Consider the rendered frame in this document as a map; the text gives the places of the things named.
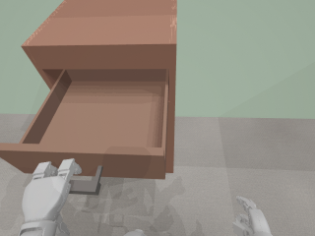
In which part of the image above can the robot right hand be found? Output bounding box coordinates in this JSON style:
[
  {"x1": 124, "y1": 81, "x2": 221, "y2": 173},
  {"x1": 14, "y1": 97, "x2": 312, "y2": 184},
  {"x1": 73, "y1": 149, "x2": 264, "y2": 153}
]
[{"x1": 232, "y1": 196, "x2": 271, "y2": 236}]

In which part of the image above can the cabinet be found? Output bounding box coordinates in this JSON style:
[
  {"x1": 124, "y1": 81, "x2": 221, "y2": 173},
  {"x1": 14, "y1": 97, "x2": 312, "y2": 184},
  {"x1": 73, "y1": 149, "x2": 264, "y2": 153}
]
[{"x1": 21, "y1": 0, "x2": 177, "y2": 173}]

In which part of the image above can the left robot forearm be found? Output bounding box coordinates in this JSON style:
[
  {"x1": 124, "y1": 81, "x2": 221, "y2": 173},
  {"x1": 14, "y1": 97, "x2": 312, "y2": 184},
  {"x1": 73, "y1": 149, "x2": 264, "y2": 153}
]
[{"x1": 19, "y1": 219, "x2": 57, "y2": 236}]

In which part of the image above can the drawer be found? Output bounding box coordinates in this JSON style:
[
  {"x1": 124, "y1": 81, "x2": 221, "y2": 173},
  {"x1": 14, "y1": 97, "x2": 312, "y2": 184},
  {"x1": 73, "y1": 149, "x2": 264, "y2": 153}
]
[{"x1": 0, "y1": 69, "x2": 169, "y2": 180}]

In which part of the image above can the robot left hand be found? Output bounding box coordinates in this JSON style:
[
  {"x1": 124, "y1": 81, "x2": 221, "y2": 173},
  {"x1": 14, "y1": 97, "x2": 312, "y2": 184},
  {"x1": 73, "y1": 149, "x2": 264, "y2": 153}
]
[{"x1": 22, "y1": 158, "x2": 82, "y2": 236}]

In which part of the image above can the handle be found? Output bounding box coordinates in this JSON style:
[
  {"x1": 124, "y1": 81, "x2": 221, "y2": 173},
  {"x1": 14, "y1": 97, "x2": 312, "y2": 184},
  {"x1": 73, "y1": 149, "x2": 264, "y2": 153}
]
[{"x1": 69, "y1": 165, "x2": 103, "y2": 196}]

